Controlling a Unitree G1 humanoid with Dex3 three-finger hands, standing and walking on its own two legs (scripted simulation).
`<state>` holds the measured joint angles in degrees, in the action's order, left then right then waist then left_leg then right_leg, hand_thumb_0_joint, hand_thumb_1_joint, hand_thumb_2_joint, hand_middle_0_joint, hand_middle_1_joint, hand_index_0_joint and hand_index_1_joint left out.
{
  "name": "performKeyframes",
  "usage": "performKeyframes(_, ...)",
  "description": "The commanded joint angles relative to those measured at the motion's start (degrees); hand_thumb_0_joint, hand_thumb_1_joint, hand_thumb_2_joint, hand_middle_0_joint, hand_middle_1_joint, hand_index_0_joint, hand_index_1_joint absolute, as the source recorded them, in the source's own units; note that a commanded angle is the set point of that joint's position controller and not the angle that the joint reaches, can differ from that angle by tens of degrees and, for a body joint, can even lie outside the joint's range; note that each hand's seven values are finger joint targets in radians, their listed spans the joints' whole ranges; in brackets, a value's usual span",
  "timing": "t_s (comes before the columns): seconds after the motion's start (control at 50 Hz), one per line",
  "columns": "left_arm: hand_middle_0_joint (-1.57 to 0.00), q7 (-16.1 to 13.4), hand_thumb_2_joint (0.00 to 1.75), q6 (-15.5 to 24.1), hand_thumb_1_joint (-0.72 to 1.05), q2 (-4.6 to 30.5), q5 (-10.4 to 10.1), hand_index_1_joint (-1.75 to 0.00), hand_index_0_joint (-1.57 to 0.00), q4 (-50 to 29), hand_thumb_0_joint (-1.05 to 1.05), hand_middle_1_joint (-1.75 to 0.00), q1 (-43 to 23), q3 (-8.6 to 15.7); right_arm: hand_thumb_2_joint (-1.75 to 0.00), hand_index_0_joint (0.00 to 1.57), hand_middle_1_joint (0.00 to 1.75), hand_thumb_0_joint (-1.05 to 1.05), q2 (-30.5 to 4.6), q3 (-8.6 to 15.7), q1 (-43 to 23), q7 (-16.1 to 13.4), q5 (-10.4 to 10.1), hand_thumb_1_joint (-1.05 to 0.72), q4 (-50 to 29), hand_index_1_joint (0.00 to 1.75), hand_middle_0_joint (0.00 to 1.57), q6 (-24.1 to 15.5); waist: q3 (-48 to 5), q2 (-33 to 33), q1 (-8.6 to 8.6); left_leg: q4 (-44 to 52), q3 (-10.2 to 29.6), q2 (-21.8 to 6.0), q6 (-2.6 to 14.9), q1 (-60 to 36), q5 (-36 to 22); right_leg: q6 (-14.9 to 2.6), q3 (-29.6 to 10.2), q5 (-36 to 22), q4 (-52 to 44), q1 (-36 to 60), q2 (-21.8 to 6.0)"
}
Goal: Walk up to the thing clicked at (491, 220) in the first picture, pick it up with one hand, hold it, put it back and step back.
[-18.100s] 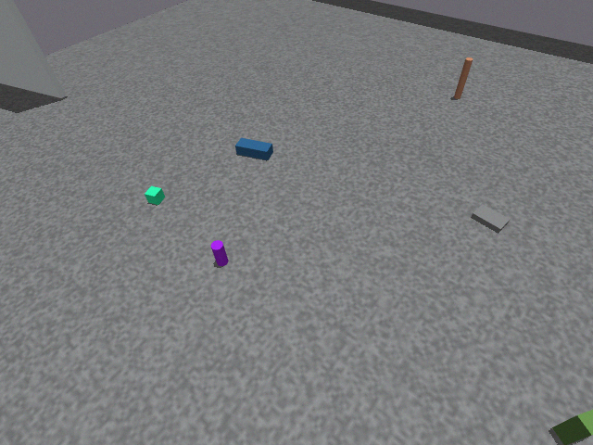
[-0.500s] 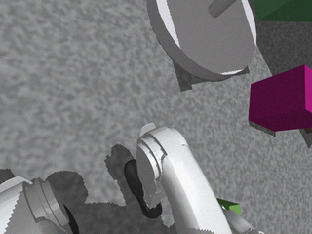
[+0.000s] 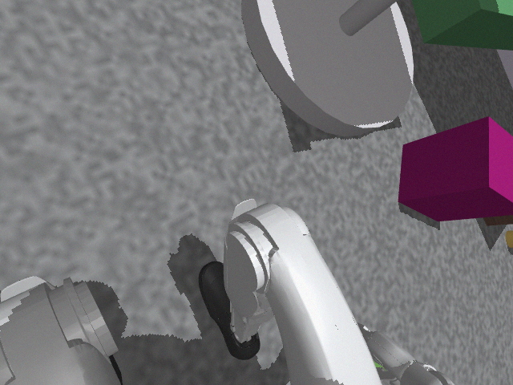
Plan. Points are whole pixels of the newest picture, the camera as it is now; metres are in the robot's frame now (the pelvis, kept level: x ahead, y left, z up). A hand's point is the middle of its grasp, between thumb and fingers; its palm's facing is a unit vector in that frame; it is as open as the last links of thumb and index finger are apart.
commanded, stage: rest palm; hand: left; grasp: from above
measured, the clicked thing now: out of the picture +0.47 +0.35 -0.29
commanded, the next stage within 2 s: close in 0.60 s
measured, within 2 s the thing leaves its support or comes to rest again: neither
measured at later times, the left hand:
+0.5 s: hand out of the picture +0.45 +0.34 -0.26, palm faces -0.47 -0.13 -0.87, open 14.1 cm
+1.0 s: hand out of the picture +0.45 +0.34 -0.25, palm faces -0.43 -0.11 -0.90, open 13.3 cm
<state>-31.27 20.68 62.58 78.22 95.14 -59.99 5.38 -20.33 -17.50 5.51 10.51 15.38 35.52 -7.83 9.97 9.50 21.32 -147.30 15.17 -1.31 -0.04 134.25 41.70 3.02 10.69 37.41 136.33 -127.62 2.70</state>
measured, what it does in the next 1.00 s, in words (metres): stands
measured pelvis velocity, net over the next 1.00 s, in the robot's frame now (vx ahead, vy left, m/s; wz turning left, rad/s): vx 0.00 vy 0.00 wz -0.02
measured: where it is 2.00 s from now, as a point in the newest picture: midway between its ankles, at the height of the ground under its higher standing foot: (178, 364)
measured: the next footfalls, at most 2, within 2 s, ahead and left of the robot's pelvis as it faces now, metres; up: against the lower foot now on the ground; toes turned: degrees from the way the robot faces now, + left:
none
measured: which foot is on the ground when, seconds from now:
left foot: down 0.00-1.00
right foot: down 0.00-1.00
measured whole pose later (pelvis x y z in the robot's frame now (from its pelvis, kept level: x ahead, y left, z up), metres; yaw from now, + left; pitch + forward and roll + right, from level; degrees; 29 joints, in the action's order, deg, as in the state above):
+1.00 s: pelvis +0.00 +0.00 +0.00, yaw -1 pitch +27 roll -15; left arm -35.4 15.4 63.4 75.6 99.9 -62.4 4.2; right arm -21.3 -19.7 4.2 11.6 15.0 35.4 -12.7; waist 11.6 9.5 23.0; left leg -146.8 15.4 -1.9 0.6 134.6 41.0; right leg 3.6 10.9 36.0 135.0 -127.8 3.4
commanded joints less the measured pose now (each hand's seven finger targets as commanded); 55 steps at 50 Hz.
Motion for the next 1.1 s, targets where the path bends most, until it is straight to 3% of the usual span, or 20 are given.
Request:
performKeyframes(0.0, -0.07, -5.72, 1.03, -1.26, -0.56, 11.72, 0.2, -0.97, -0.05, -4.88, 0.0, -0.95, -14.89, -0.53, -0.9, 0.2, 0.3, 0.0, -18.4, 5.72, 9.88, -0.07, -0.2, -0.9, 2.27, 0.3, 0.2, -1.01, -34.44, -33.44, 2.98, 16.5, -5.62, -1.48, 0.2, -28.92, -12.85, -4.08, 5.35, -13.02, -11.35, 16.83, 2.4)
performKeyframes(0.1, -0.07, -8.22, 1.01, -4.6, -0.55, 9.92, 0.1, -0.98, -0.05, -1.17, 0.0, -0.96, -14.86, -1.75, -0.9, 0.2, 0.3, 0.0, -19.01, 5.62, 9.53, 0.82, -0.27, -0.9, 2.95, 0.3, 0.2, -2.79, -33.34, -32.46, 3.64, 17.09, -4.55, -1.64, -0.07, -28.58, -13.41, -4.0, 5.64, -14.14, -10.42, 15.36, 2.22)
performKeyframes(0.12, -0.07, -8.03, 1.0, -5.21, -0.55, 9.37, -0.21, -0.98, -0.06, -0.19, 0.0, -0.97, -14.78, -2.27, -0.9, 0.2, 0.3, 0.0, -19.08, 5.57, 9.16, 0.9, -0.37, -0.9, 2.21, 0.3, 0.2, -3.25, -32.91, -32.95, 4.41, 17.22, -4.8, -1.66, 0.02, -28.79, -12.61, -4.06, 5.46, -13.84, -10.59, 15.7, 2.45)
performKeyframes(0.18, -0.08, -7.99, 0.98, -6.5, -0.53, 11.32, -1.56, -0.98, -0.07, -0.56, 0.0, -0.97, -15.9, -0.93, -0.9, 0.2, 0.3, 0.0, -19.95, 5.38, 8.16, 1.17, -0.9, -0.9, 1.05, 0.3, 0.2, -4.37, -33.86, -31.69, 4.46, 17.08, -4.42, -1.83, 0.26, -27.71, -11.87, -3.81, 5.22, -13.6, -10.93, 16.78, 2.11)
performKeyframes(0.22, -0.08, -7.2, 0.98, -7.12, -0.53, 10.85, -2.2, -0.99, -0.07, -0.35, 0.0, -0.98, -16.52, -0.84, -0.9, 0.2, 0.3, 0.0, -19.84, 5.25, 8.62, 1.43, -1.42, -0.9, 1.24, 0.3, 0.2, -5.24, -33.51, -32.13, 4.23, 16.53, -4.39, -1.76, 0.23, -28.24, -11.93, -3.66, 5.03, -13.7, -9.96, 15.68, 1.55)
performKeyframes(0.26, -0.09, -7.12, 0.97, -7.15, -0.52, 14.32, -2.44, -0.98, -0.08, -0.97, 0.0, -0.97, -16.36, 1.54, -0.91, 0.2, 0.3, 0.0, -20.06, 5.05, 9.23, 1.44, -1.23, -0.9, 1.23, 0.3, 0.2, -5.12, -35.07, -34.16, 4.11, 17.27, -4.3, -2.02, 0.07, -29.13, -11.99, -3.91, 4.87, -13.2, -10.59, 17.48, 1.87)
performKeyframes(0.4, -0.08, -3.76, 0.97, -6.45, -0.52, 12.95, -3.7, -1.0, -0.08, -1.15, 0.0, -1.0, -13.85, 0.76, -0.91, 0.2, 0.3, 0.0, -19.15, 3.97, 9.2, 1.73, -1.12, -0.91, 0.96, 0.3, 0.2, -5.05, -34.28, -33.6, 4.56, 15.57, -4.99, -1.85, 0.21, -28.66, -13.78, -3.66, 4.79, -14.81, -10.3, 19.42, 1.87)
performKeyframes(0.44, -0.08, -3.46, 1.0, -5.51, -0.53, 14.95, -4.15, -1.0, -0.07, -3.22, 0.0, -0.99, -14.59, 2.06, -0.91, 0.2, 0.3, 0.0, -19.16, 3.72, 10.52, 1.62, -0.94, -0.9, 1.46, 0.3, 0.2, -4.39, -36.82, -34.19, 4.4, 15.19, -5.18, -1.91, 0.27, -29.52, -16.8, -3.65, 4.79, -16.97, -11.15, 22.25, 2.16)
performKeyframes(0.48, -0.08, -2.87, 0.98, -4.74, -0.52, 13.96, -4.82, -1.0, -0.08, -2.66, 0.0, -0.99, -13.64, 1.51, -0.91, 0.2, 0.3, 0.0, -19.01, 3.39, 10.36, 1.63, -0.93, -0.9, 1.32, 0.3, 0.2, -4.17, -35.6, -32.38, 4.47, 14.28, -5.38, -1.79, 0.52, -27.83, -16.51, -3.55, 5.09, -16.84, -11.55, 22.34, 2.13)
performKeyframes(0.58, -0.08, -2.33, 0.99, -2.94, -0.52, 15.31, -4.27, -1.0, -0.07, -4.02, 0.0, -0.99, -12.14, 1.52, -0.91, 0.2, 0.3, 0.0, -19.14, 2.84, 11.78, 1.5, -0.61, -0.9, 1.54, 0.3, 0.2, -3.28, -37.27, -32.71, 4.19, 13.88, -5.03, -2.03, 0.31, -30.34, -20.37, -3.46, 5.22, -19.24, -11.13, 24.15, 2.29)
performKeyframes(0.62, -0.09, -3.26, 1.0, -2.19, -0.51, 16.87, -3.86, -1.0, -0.08, -3.42, 0.0, -0.99, -12.15, 2.54, -0.91, 0.2, 0.3, 0.0, -19.23, 2.54, 11.07, 1.21, -0.41, -0.9, 0.96, 0.3, 0.2, -2.8, -37.3, -31.96, 3.6, 14.12, -4.8, -1.96, 0.41, -29.09, -18.85, -3.69, 5.5, -18.02, -11.51, 24.16, 2.54)
performKeyframes(0.68, -0.08, -4.0, 0.99, -2.22, -0.51, 14.39, -2.92, -1.0, -0.07, -3.01, 0.0, -1.0, -11.57, 0.62, -0.9, 0.2, 0.3, 0.0, -19.31, 3.04, 10.37, 1.38, -0.11, -0.9, 0.75, 0.3, 0.2, -2.88, -35.13, -32.15, 3.9, 14.49, -5.09, -2.04, 0.46, -28.5, -16.2, -3.6, 5.48, -16.24, -11.01, 22.21, 2.89)
performKeyframes(0.72, -0.11, -4.92, 0.92, -2.12, -0.42, 15.23, -2.7, -0.98, -0.12, -6.17, 0.0, -1.0, -15.04, 0.21, -0.9, 0.2, 0.3, 0.0, -19.78, 3.28, 9.72, 1.18, -0.4, -0.89, 0.53, 0.3, 0.2, -3.25, -34.98, -34.51, 3.74, 15.0, -5.11, -1.9, 0.21, -28.75, -15.52, -3.8, 5.51, -15.67, -10.82, 20.7, 2.63)
performKeyframes(0.78, -0.15, -6.2, 0.88, -3.03, -0.37, 15.09, -2.12, -0.93, -0.16, -3.51, 0.0, -0.95, -13.63, 0.09, -0.9, 0.2, 0.3, 0.0, -20.1, 3.51, 9.35, 1.07, -0.3, -0.89, 0.63, 0.3, 0.2, -3.6, -34.06, -32.95, 3.78, 16.14, -4.56, -2.15, 0.1, -28.31, -13.3, -3.84, 5.76, -14.0, -11.3, 19.92, 2.74)
performKeyframes(0.84, -0.17, -6.8, 0.85, -4.27, -0.33, 13.82, -2.22, -0.92, -0.19, -2.02, 0.0, -0.94, -14.19, -1.17, -0.9, 0.2, 0.3, 0.0, -20.17, 3.61, 9.41, 0.67, -0.31, -0.89, 0.85, 0.3, 0.2, -4.14, -32.2, -30.91, 4.72, 16.15, -5.23, -1.96, 0.55, -25.76, -10.37, -3.62, 5.32, -12.22, -12.74, 19.97, 2.89)
performKeyframes(0.88, -0.18, -7.06, 0.83, -5.08, -0.32, 13.92, -2.93, -0.9, -0.2, -2.45, 0.0, -0.92, -15.68, -1.33, -0.9, 0.2, 0.3, 0.0, -20.01, 3.8, 9.19, 0.5, -0.7, -0.89, 1.49, 0.3, 0.2, -4.39, -32.78, -31.24, 4.11, 16.58, -5.08, -2.01, 0.47, -25.37, -10.02, -3.77, 5.09, -11.99, -12.97, 19.68, 2.77)
performKeyframes(0.92, -0.18, -6.16, 0.82, -5.99, -0.31, 12.59, -3.66, -0.91, -0.2, -1.77, 0.0, -0.94, -15.49, -1.7, -0.9, 0.2, 0.3, 0.0, -20.09, 3.63, 9.54, 0.77, -0.86, -0.89, 1.18, 0.3, 0.2, -5.13, -32.25, -30.85, 4.8, 15.98, -4.65, -2.22, 0.48, -26.33, -10.86, -3.49, 5.19, -13.08, -12.05, 18.42, 2.34)
performKeyframes(0.94, -0.2, -6.05, 0.82, -6.53, -0.31, 13.75, -3.88, -0.9, -0.22, 1.62, 0.0, -0.91, -13.2, -0.38, -0.9, 0.2, 0.3, 0.0, -20.49, 3.85, 9.46, 0.74, -1.1, -0.89, 1.42, 0.3, 0.2, -5.05, -32.02, -30.04, 4.73, 16.42, -4.22, -2.41, 0.41, -26.18, -10.44, -3.6, 5.21, -12.47, -12.12, 18.75, 2.4)
performKeyframes(0.96, -0.22, -5.96, 0.79, -6.18, -0.27, 15.09, -4.08, -0.88, -0.24, -1.85, 0.0, -0.9, -15.45, 0.6, -0.9, 0.2, 0.3, 0.0, -20.53, 3.8, 10.0, 0.82, -1.36, -0.89, 1.71, 0.3, 0.2, -5.03, -33.49, -31.63, 4.43, 16.5, -3.81, -2.51, 0.26, -26.59, -11.4, -3.51, 5.42, -13.08, -11.64, 18.22, 2.14)
performKeyframes(1.08, -0.26, -2.94, 0.74, -6.15, -0.22, 14.63, -4.66, -0.85, -0.28, -1.94, 0.0, -0.87, -14.04, 0.17, -0.9, 0.2, 0.3, 0.0, -19.72, 3.43, 8.29, 0.76, -1.82, -0.89, 0.84, 0.3, 0.2, -4.75, -34.31, -33.45, 4.21, 16.24, -3.9, -2.58, -0.2, -29.3, -13.34, -3.82, 5.24, -13.92, -11.06, 18.5, 2.07)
